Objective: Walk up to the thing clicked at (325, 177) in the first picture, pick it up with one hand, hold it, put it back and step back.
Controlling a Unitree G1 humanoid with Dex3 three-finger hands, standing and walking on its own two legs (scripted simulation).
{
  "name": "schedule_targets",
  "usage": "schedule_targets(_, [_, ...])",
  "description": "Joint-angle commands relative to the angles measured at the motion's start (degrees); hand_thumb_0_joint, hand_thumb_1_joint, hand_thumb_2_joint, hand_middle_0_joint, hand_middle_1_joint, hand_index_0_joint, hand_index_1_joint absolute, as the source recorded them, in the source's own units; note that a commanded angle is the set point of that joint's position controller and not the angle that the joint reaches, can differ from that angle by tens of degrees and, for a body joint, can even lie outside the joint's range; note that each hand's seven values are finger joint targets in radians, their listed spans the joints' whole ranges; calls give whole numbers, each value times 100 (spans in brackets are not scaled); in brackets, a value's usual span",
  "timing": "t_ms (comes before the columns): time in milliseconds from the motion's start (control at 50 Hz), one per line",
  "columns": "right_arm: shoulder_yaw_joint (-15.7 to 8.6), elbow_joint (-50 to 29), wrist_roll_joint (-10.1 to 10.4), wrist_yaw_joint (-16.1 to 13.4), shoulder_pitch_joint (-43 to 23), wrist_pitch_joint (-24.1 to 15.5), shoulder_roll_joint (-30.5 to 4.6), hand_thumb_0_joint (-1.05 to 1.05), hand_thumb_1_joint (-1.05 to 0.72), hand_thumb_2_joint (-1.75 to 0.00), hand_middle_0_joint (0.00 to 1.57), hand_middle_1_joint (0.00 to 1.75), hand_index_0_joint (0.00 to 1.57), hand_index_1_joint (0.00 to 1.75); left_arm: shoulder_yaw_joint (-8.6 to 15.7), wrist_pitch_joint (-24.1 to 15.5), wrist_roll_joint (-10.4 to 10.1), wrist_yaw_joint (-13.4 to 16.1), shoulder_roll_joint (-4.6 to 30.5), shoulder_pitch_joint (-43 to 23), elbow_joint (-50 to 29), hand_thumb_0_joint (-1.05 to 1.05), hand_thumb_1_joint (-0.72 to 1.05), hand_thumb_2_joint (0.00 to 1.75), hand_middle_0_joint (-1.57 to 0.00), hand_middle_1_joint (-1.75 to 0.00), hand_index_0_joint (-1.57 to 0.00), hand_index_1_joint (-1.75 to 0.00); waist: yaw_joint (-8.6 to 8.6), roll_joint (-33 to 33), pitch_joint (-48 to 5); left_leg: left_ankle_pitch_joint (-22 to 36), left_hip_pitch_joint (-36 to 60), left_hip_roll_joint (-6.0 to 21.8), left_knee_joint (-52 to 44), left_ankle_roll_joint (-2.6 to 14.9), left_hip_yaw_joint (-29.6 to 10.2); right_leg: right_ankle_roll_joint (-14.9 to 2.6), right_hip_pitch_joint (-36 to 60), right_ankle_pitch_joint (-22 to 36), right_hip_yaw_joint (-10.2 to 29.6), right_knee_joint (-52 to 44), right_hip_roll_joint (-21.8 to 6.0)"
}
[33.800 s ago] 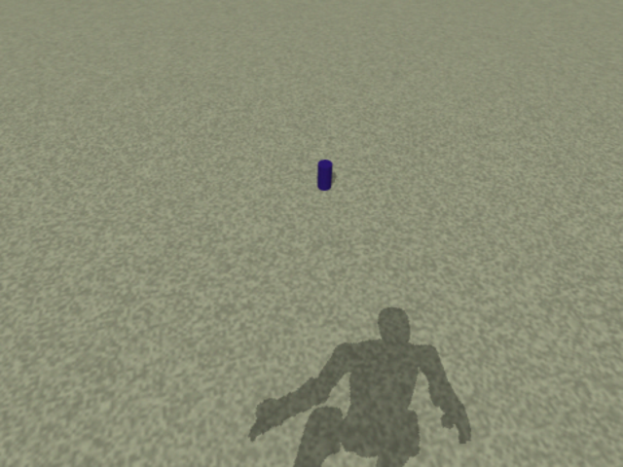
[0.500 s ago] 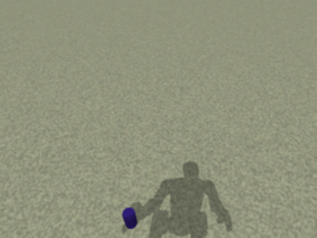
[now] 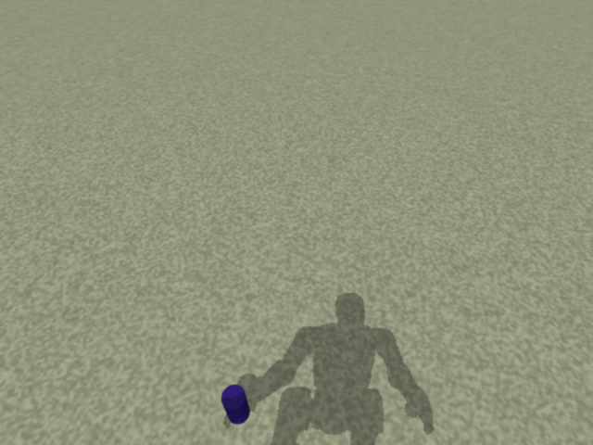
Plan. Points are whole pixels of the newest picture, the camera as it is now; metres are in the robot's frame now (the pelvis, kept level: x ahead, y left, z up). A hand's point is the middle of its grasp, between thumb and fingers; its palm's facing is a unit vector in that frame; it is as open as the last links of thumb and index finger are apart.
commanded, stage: stand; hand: left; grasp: from the side
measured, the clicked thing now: (236, 404) +0.43 +0.21 -0.71
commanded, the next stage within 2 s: step back in 0.92 s
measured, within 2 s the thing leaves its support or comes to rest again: neither
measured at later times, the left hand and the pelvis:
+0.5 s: hand out of the picture +0.10 +0.25 -0.16, palm faces -0.02 -0.94 -0.34, open 7.4 cm; pelvis +0.02 +0.00 +0.00, yaw +0 degrees
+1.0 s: hand out of the picture +0.10 +0.26 -0.16, palm faces +0.00 -0.94 -0.35, open 7.4 cm; pelvis +0.02 +0.00 +0.00, yaw +0 degrees
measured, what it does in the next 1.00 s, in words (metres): stands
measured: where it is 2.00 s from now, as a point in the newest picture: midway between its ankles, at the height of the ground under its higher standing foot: outside the picture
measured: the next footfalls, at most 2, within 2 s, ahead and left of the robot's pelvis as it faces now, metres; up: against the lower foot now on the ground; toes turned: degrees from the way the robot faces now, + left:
left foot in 1.52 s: -0.09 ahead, +0.14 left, +0.00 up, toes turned +1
right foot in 1.88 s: -0.10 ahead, -0.05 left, +0.00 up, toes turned +2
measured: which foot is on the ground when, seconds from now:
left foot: down 0.00-1.00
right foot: down 0.00-1.00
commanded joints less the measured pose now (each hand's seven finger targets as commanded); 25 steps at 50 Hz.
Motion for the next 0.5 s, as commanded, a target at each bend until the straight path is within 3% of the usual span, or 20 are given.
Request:
schedule_targets(0, [-166, -286, 6, -62, -233, -116, -1102, 0, -90, -90, 20, 30, 20, 30, 215, -142, -34, 71, 1220, -246, -266, 0, 90, 90, -20, -30, -20, -30, -1, -78, -227, -370, -32, 631, -537, 118, -641, -179, -38, -251, 604, -524, -605])
schedule_targets(140, [-156, -258, 10, -77, -263, -155, -1143, 0, -90, -90, 20, 30, 20, 30, 222, -154, -61, 79, 1199, -326, -260, 0, 90, 90, -20, -30, -20, -30, -1, -91, -392, 428, 225, 677, -501, 115, -593, -145, 175, 483, 553, -479, -639])
schedule_targets(260, [-154, -245, 17, -93, -331, -156, -1189, 0, -90, -90, 20, 30, 20, 30, 222, -123, -54, 62, 1159, -325, -253, 0, 90, 90, -20, -30, -20, -30, 12, 4, -301, 267, 232, 689, -581, 98, -582, -134, 137, 364, 519, -528, -610])
schedule_targets(380, [-170, -277, 11, -97, -395, -167, -1201, 0, -90, -90, 20, 30, 20, 30, 237, -134, -45, 72, 1192, -376, -290, 0, 90, 90, -20, -30, -20, -30, 9, -87, -430, 762, 365, 721, -524, 93, -571, -114, 230, 638, 475, -512, -632])
schedule_targets(480, [-163, -281, 13, -98, -427, -172, -1217, 0, -90, -90, 20, 30, 20, 30, 233, -133, -55, 65, 1173, -389, -306, 0, 90, 90, -20, -30, -20, -30, 6, -61, -476, 777, 380, 725, -521, 113, -534, -122, 313, 799, 493, -515, -658])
